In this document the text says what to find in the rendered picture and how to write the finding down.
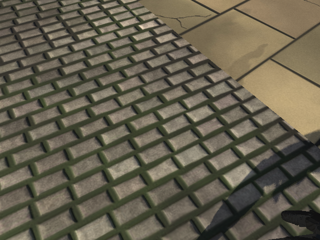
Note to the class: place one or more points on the robot right hand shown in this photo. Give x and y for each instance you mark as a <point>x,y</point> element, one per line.
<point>309,219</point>

